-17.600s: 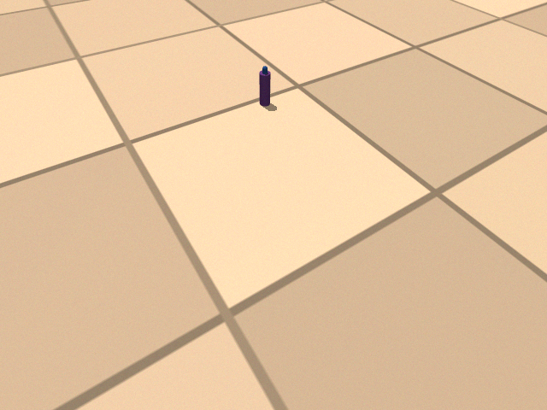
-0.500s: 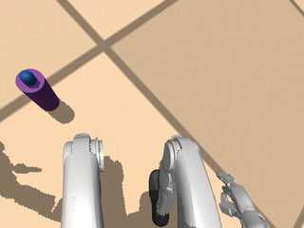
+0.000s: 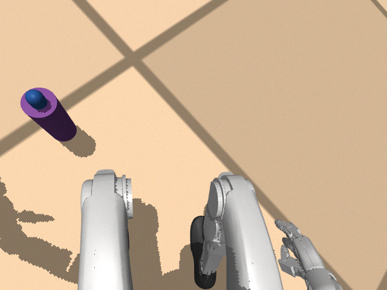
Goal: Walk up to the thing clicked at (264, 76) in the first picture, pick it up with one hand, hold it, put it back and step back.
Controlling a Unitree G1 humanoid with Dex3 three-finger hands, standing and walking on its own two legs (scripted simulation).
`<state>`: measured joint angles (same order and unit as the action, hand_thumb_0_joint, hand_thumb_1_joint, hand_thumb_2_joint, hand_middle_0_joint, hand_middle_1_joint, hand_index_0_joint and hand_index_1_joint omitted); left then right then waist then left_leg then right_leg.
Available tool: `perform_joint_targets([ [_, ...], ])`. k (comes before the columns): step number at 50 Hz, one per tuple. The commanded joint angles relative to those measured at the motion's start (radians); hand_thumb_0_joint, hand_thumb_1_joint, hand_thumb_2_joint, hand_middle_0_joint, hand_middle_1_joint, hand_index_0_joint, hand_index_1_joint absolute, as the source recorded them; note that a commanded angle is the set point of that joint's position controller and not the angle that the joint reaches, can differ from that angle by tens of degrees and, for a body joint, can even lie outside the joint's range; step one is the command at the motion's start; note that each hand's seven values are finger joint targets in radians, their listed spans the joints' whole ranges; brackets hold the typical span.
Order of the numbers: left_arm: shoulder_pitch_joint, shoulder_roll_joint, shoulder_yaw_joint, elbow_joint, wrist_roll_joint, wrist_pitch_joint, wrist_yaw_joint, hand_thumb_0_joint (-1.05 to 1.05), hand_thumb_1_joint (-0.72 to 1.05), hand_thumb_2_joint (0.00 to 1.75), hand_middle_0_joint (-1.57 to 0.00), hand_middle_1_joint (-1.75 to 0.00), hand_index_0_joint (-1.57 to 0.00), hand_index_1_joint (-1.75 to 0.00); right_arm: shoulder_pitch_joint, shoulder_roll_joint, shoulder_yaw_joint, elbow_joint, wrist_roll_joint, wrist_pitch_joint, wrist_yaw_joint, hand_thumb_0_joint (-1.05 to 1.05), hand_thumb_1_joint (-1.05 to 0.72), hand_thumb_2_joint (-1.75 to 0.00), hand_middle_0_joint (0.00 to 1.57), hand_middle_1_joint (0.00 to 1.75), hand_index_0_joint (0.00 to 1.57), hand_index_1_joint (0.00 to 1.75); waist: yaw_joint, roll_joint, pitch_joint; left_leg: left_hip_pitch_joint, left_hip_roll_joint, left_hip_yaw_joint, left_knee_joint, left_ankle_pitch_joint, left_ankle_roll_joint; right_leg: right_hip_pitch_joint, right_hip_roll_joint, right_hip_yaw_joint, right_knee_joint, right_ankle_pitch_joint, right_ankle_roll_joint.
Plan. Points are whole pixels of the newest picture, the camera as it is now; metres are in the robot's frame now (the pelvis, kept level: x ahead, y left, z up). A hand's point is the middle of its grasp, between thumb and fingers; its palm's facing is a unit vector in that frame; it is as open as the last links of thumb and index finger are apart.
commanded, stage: go down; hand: left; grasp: from the side
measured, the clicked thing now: (51, 116) +0.46 +0.33 -0.25
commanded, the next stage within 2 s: none
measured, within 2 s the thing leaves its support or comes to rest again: neither
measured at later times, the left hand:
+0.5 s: hand out of the picture +0.34 +0.50 +0.04, palm faces +0.45 -0.89 -0.03, open 17.5 cm
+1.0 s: hand out of the picture +0.34 +0.50 +0.04, palm faces +0.45 -0.89 -0.02, open 17.5 cm
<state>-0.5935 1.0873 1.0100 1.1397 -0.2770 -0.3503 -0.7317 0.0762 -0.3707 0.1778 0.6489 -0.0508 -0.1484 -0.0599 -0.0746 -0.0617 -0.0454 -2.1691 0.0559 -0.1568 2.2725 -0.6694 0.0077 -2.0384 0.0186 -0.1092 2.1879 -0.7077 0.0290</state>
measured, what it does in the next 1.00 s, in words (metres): stands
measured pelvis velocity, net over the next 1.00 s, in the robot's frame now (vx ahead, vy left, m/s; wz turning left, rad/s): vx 0.00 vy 0.00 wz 0.00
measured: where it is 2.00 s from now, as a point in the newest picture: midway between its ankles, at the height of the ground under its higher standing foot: (161, 266)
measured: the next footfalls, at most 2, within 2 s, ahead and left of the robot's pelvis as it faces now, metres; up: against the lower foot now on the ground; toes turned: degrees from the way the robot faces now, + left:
none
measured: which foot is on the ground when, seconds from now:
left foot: down 0.00-1.00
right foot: down 0.00-1.00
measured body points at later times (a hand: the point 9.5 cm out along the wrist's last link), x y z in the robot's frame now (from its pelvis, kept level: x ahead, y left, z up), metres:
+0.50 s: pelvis +0.00 +0.00 +0.00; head +0.22 +0.10 +0.38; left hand +0.31 +0.55 +0.04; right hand +0.18 -0.26 -0.09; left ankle +0.08 +0.13 -0.35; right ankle +0.10 -0.13 -0.35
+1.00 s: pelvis +0.00 +0.00 +0.00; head +0.22 +0.10 +0.38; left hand +0.31 +0.55 +0.04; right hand +0.18 -0.26 -0.09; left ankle +0.08 +0.13 -0.35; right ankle +0.10 -0.13 -0.35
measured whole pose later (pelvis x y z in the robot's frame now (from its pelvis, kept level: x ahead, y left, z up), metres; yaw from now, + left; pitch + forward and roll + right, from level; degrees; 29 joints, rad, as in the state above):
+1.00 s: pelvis +0.00 +0.00 +0.00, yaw +0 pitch +31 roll -10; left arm -0.58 1.06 1.02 1.12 -0.29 -0.35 -0.73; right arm 0.07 -0.37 0.17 0.65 -0.05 -0.15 -0.06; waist -0.08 -0.05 -0.05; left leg -2.17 0.05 -0.16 2.27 -0.67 0.01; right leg -2.04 0.02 -0.11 2.19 -0.71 0.03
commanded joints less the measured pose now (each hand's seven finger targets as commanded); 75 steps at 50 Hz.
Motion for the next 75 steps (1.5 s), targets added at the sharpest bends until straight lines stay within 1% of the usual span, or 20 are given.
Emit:
perform_joint_targets([
  [1, -0.187, 0.409, 0.027, -0.156, -0.034, -0.066, -0.009, 0.0, -0.52, 0.05, -0.05, -0.01, -0.04, -0.02, 0.124, -0.252, -0.085, -0.035, -0.004, -0.031, -0.02, 0.0, -0.92, -0.91, 0.2, 0.3, 0.2, 0.3, 0.016, 0.286, -0.567, 0.491, 0.004, 0.046, -0.272, 0.126, 0.017, 0.216, 0.035, -0.035, -0.204, 0.127, -0.06],
  [7, -0.261, 0.502, 0.045, -0.285, 0.005, -0.073, -0.003, 0.0, -0.49, 0.06, -0.05, 0.0, -0.03, -0.02, 0.142, -0.271, -0.097, -0.025, -0.012, -0.023, -0.022, 0.0, -0.92, -0.91, 0.2, 0.3, 0.2, 0.3, 0.054, 0.45, -0.682, 0.655, 0.012, 0.024, -0.323, 0.15, -0.005, 0.186, 0.026, -0.041, -0.166, 0.141, -0.07],
  [12, -0.208, 0.504, 0.063, -0.297, 0.004, -0.051, 0.006, 0.0, -0.51, 0.04, -0.06, 0.0, -0.03, -0.02, 0.135, -0.262, -0.096, -0.028, -0.009, -0.016, -0.023, 0.0, -0.93, -0.91, 0.2, 0.3, 0.2, 0.3, 0.078, 0.454, -0.722, 0.668, 0.003, 0.031, -0.321, 0.209, -0.004, 0.203, 0.024, -0.036, -0.167, 0.168, -0.073],
  [16, -0.121, 0.457, 0.076, -0.242, -0.017, -0.035, 0.013, 0.0, -0.51, 0.04, -0.06, 0.0, -0.04, -0.02, 0.118, -0.251, -0.089, -0.04, 0.0, -0.012, -0.02, 0.0, -0.93, -0.91, 0.2, 0.3, 0.2, 0.3, 0.081, 0.381, -0.642, 0.592, -0.001, 0.038, -0.312, 0.216, 0.005, 0.202, 0.027, -0.04, -0.179, 0.169, -0.07],
  [19, -0.097, 0.426, 0.068, -0.217, -0.026, -0.036, 0.009, 0.0, -0.53, 0.03, -0.06, 0.0, -0.04, -0.02, 0.105, -0.248, -0.093, -0.048, 0.004, -0.013, -0.018, 0.0, -0.93, -0.91, 0.2, 0.3, 0.2, 0.3, 0.068, 0.338, -0.596, 0.547, 0.001, 0.036, -0.307, 0.177, 0.01, 0.193, 0.029, -0.041, -0.186, 0.145, -0.067],
  [22, -0.118, 0.392, 0.057, -0.182, -0.047, -0.056, 0.002, 0.0, -0.54, 0.04, -0.05, -0.01, -0.04, -0.02, 0.105, -0.249, -0.091, -0.05, 0.006, -0.022, -0.016, 0.0, -0.92, -0.91, 0.2, 0.3, 0.2, 0.3, 0.033, 0.269, -0.548, 0.468, 0.0, 0.043, -0.287, 0.124, 0.019, 0.207, 0.034, -0.041, -0.199, 0.121, -0.061],
  [27, -0.193, 0.423, 0.036, -0.19, -0.037, -0.081, -0.013, 0.0, -0.53, 0.05, -0.05, -0.01, -0.04, -0.03, 0.115, -0.257, -0.089, -0.036, -0.006, -0.031, -0.02, 0.0, -0.92, -0.9, 0.2, 0.3, 0.2, 0.3, 0.022, 0.299, -0.579, 0.489, 0.005, 0.05, -0.274, 0.1, 0.017, 0.221, 0.037, -0.035, -0.2, 0.109, -0.061],
  [31, -0.235, 0.49, 0.047, -0.217, -0.016, -0.08, -0.016, 0.0, -0.53, 0.05, -0.05, -0.01, -0.03, -0.02, 0.122, -0.266, -0.092, -0.029, -0.01, -0.029, -0.02, 0.0, -0.91, -0.9, 0.2, 0.3, 0.2, 0.3, 0.04, 0.36, -0.625, 0.548, 0.008, 0.049, -0.289, 0.086, 0.011, 0.207, 0.036, -0.032, -0.193, 0.097, -0.064],
  [35, -0.244, 0.539, 0.066, -0.268, 0.004, -0.064, -0.011, 0.0, -0.54, 0.05, -0.05, -0.01, -0.04, -0.03, 0.134, -0.27, -0.09, -0.026, -0.013, -0.025, -0.022, 0.0, -0.92, -0.91, 0.2, 0.3, 0.2, 0.3, 0.068, 0.456, -0.703, 0.658, 0.01, 0.03, -0.315, 0.168, -0.003, 0.186, 0.03, -0.037, -0.161, 0.144, -0.073],
  [38, -0.178, 0.483, 0.051, -0.253, -0.001, -0.042, -0.01, 0.0, -0.51, 0.05, -0.05, 0.0, -0.03, -0.02, 0.133, -0.269, -0.095, -0.028, -0.006, -0.019, -0.025, 0.0, -0.93, -0.91, 0.2, 0.3, 0.2, 0.3, 0.071, 0.458, -0.681, 0.67, 0.006, 0.025, -0.324, 0.196, -0.005, 0.164, 0.028, -0.044, -0.165, 0.157, -0.074],
  [41, -0.119, 0.474, 0.074, -0.237, -0.011, -0.028, -0.003, 0.0, -0.53, 0.03, -0.05, 0.0, -0.04, -0.02, 0.12, -0.262, -0.093, -0.037, 0.003, -0.014, -0.021, 0.0, -0.93, -0.91, 0.2, 0.3, 0.2, 0.3, 0.089, 0.437, -0.653, 0.66, 0.005, 0.013, -0.332, 0.216, -0.007, 0.138, 0.026, -0.05, -0.156, 0.157, -0.075],
  [45, -0.087, 0.388, 0.063, -0.204, -0.052, -0.036, -0.005, 0.0, -0.54, 0.03, -0.05, -0.01, -0.04, -0.02, 0.111, -0.254, -0.092, -0.044, 0.008, -0.019, -0.019, 0.0, -0.92, -0.9, 0.2, 0.3, 0.2, 0.3, 0.054, 0.329, -0.589, 0.558, 0.0, 0.027, -0.298, 0.19, 0.01, 0.172, 0.03, -0.046, -0.181, 0.158, -0.066],
  [46, -0.105, 0.415, 0.074, -0.223, -0.051, -0.043, 0.0, 0.0, -0.53, 0.03, -0.05, -0.01, -0.04, -0.02, 0.113, -0.25, -0.093, -0.046, 0.009, -0.022, -0.019, 0.0, -0.92, -0.9, 0.2, 0.3, 0.2, 0.3, 0.057, 0.317, -0.592, 0.535, 0.0, 0.03, -0.296, 0.178, 0.012, 0.19, 0.031, -0.043, -0.182, 0.152, -0.065],
  [49, -0.13, 0.4, 0.059, -0.184, -0.052, -0.057, 0.002, 0.0, -0.53, 0.04, -0.05, -0.02, -0.04, -0.03, 0.113, -0.25, -0.091, -0.044, 0.007, -0.023, -0.016, 0.0, -0.92, -0.9, 0.2, 0.3, 0.2, 0.3, 0.033, 0.272, -0.555, 0.479, 0.001, 0.034, -0.284, 0.13, 0.018, 0.202, 0.033, -0.041, -0.19, 0.124, -0.061],
  [54, -0.202, 0.417, 0.031, -0.208, -0.026, -0.073, -0.004, 0.0, -0.51, 0.05, -0.05, -0.01, -0.04, -0.03, 0.126, -0.258, -0.095, -0.032, -0.007, -0.026, -0.019, 0.0, -0.91, -0.9, 0.2, 0.3, 0.2, 0.3, 0.028, 0.323, -0.6, 0.522, 0.004, 0.051, -0.281, 0.128, 0.012, 0.22, 0.033, -0.033, -0.194, 0.13, -0.062],
  [60, -0.241, 0.513, 0.068, -0.288, -0.008, -0.075, -0.003, 0.0, -0.54, 0.03, -0.06, -0.01, -0.05, -0.03, 0.125, -0.26, -0.093, -0.026, -0.015, -0.023, -0.022, 0.0, -0.92, -0.9, 0.2, 0.3, 0.2, 0.3, 0.063, 0.405, -0.713, 0.608, 0.003, 0.055, -0.294, 0.144, 0.006, 0.243, 0.031, -0.028, -0.188, 0.136, -0.065],
  [64, -0.166, 0.497, 0.073, -0.236, -0.003, -0.048, -0.003, 0.0, -0.55, 0.03, -0.06, -0.02, -0.05, -0.03, 0.118, -0.256, -0.088, -0.032, -0.008, -0.017, -0.023, 0.0, -0.93, -0.9, 0.2, 0.3, 0.2, 0.3, 0.079, 0.403, -0.664, 0.599, 0.001, 0.046, -0.307, 0.18, 0.004, 0.207, 0.029, -0.034, -0.179, 0.15, -0.07],
  [69, -0.099, 0.438, 0.075, -0.233, -0.039, -0.032, -0.006, 0.0, -0.56, 0.03, -0.05, -0.02, -0.04, -0.03, 0.108, -0.252, -0.094, -0.049, 0.006, -0.019, -0.02, 0.0, -0.92, -0.9, 0.2, 0.3, 0.2, 0.3, 0.079, 0.346, -0.623, 0.55, -0.001, 0.046, -0.311, 0.157, 0.011, 0.204, 0.033, -0.037, -0.193, 0.135, -0.068],
  [73, -0.083, 0.383, 0.06, -0.185, -0.057, -0.039, -0.012, 0.0, -0.54, 0.04, -0.04, -0.02, -0.04, -0.03, 0.112, -0.252, -0.095, -0.044, 0.01, -0.025, -0.019, 0.0, -0.92, -0.9, 0.2, 0.3, 0.2, 0.3, 0.043, 0.297, -0.586, 0.524, 0.001, 0.036, -0.29, 0.173, 0.015, 0.201, 0.034, -0.044, -0.189, 0.152, -0.064],
  [75, -0.137, 0.381, 0.044, -0.186, -0.054, -0.052, -0.013, 0.0, -0.53, 0.05, -0.04, -0.02, -0.04, -0.03, 0.117, -0.254, -0.09, -0.037, 0.005, -0.028, -0.021, 0.0, -0.91, -0.9, 0.2, 0.3, 0.2, 0.3, 0.022, 0.3, -0.574, 0.528, 0.004, 0.029, -0.28, 0.186, 0.014, 0.187, 0.033, -0.045, -0.18, 0.164, -0.065],
])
